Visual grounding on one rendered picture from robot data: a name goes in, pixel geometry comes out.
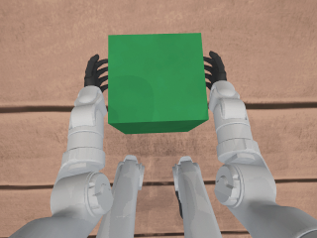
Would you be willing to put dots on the carton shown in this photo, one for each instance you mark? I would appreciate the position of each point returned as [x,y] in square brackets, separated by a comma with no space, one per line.
[156,83]

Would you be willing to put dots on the right robot forearm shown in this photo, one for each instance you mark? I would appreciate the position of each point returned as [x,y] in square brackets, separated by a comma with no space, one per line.
[232,126]

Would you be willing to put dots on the left robot forearm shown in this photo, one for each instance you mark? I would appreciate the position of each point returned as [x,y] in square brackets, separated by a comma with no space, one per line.
[84,151]

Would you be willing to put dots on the right robot thigh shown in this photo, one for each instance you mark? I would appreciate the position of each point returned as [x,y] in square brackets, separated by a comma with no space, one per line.
[199,220]

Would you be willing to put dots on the robot left upper arm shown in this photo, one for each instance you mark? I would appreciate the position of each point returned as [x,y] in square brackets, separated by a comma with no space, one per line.
[78,202]

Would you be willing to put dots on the robot right upper arm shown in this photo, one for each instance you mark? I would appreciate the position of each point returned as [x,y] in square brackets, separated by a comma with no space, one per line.
[249,192]

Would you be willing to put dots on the robot right hand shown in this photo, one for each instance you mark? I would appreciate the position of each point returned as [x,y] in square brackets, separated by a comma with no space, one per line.
[217,69]

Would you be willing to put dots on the robot right foot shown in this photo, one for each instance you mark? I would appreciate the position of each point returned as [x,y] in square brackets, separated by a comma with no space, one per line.
[180,205]

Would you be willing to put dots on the robot left hand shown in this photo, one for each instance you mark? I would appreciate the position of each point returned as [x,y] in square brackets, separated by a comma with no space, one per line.
[91,77]

